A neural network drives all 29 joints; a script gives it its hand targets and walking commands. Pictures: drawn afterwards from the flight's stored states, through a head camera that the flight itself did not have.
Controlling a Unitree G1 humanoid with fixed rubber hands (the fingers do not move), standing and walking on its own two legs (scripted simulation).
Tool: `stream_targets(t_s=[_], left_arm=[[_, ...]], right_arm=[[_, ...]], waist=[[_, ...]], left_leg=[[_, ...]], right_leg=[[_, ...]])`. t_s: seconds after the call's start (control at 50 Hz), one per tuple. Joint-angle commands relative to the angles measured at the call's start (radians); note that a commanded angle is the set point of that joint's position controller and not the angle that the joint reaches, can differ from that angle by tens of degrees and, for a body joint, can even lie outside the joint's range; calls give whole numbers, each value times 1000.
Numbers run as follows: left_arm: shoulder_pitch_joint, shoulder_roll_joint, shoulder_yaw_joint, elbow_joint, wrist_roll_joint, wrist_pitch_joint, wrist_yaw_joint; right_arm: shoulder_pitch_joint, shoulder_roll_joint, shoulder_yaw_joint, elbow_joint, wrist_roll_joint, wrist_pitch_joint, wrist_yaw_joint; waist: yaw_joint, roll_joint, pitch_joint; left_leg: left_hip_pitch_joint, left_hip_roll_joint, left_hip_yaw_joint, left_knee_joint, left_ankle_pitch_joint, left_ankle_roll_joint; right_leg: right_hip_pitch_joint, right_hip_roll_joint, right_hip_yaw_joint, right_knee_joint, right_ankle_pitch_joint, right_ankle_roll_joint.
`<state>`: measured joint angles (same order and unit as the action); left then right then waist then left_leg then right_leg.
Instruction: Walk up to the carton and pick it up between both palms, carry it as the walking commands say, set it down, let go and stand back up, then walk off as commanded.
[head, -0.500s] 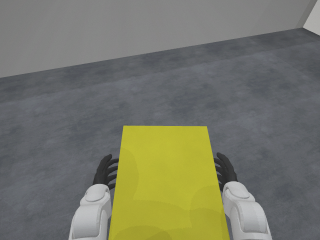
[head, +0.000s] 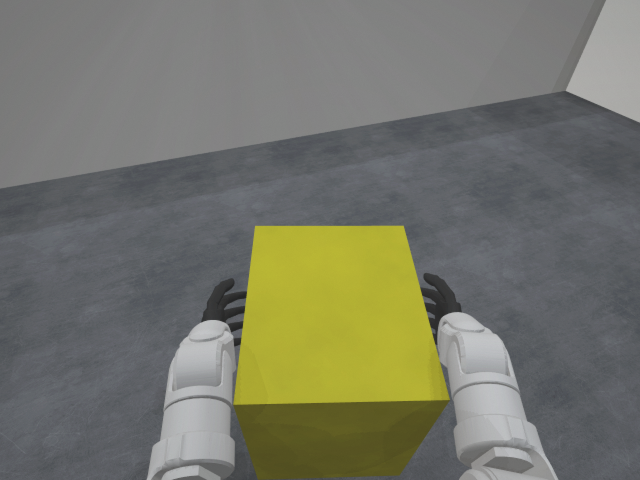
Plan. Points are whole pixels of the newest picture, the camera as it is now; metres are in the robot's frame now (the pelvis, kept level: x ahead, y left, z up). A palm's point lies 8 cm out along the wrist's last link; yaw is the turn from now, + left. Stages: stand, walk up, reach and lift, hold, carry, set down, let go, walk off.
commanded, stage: set down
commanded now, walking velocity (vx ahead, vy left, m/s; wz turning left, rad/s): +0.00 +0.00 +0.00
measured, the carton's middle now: (329, 354) +0.31 +0.01 -0.03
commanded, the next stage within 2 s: none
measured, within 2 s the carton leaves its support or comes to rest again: neither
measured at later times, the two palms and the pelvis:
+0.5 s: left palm (218, 346) +0.32 +0.17 -0.02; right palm (424, 336) +0.34 -0.14 -0.02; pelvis +0.03 +0.00 +0.00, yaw +0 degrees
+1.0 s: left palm (228, 360) +0.34 +0.17 -0.11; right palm (409, 350) +0.37 -0.13 -0.10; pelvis +0.00 -0.01 -0.05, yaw +1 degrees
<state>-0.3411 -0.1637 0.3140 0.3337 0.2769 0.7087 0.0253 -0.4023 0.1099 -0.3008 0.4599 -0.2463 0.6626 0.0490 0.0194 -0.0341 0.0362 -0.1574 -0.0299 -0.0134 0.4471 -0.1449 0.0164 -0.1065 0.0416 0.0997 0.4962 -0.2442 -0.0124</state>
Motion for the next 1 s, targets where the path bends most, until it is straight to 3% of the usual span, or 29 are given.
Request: stream_targets(t_s=[0.0,0.08,0.16,0.34,0.48,0.8,0.98], left_arm=[[-676,-996,-544,52,-217,-30,-232],[-701,-1007,-505,96,-204,-43,-241],[-629,-998,-481,126,-187,-64,-243],[-495,-935,-561,43,-219,-179,-237],[-446,-925,-604,46,-212,-277,-228],[-576,-860,-473,188,-112,-440,-235],[-694,-910,-499,214,-123,-459,-238]], right_arm=[[-708,1040,512,25,186,-58,260],[-678,1012,405,103,123,-88,261],[-607,979,367,123,87,-111,251],[-483,963,492,13,133,-196,204],[-439,977,562,3,163,-281,175],[-546,969,470,124,96,-435,128],[-673,981,476,148,111,-456,134]], waist=[[39,28,-212],[11,61,-204],[6,60,-202],[35,22,-341],[38,30,-476],[36,19,-576],[29,39,-759]], left_leg=[[286,-17,-70,-64,-206,-7],[279,-15,-74,-73,-188,-20],[262,-19,-66,-77,-102,-28],[202,-33,-58,13,244,-23],[124,-45,-73,111,368,-22],[-221,-75,-62,279,165,-5],[-341,-81,-57,394,116,-18]], right_leg=[[-252,7,0,-180,-254,-65],[-250,6,-5,-165,-203,-72],[-224,6,-8,-159,-118,-73],[-178,31,0,-82,179,-37],[-239,50,8,-4,291,-21],[-481,68,6,159,150,-3],[-652,84,-16,300,79,-2]])
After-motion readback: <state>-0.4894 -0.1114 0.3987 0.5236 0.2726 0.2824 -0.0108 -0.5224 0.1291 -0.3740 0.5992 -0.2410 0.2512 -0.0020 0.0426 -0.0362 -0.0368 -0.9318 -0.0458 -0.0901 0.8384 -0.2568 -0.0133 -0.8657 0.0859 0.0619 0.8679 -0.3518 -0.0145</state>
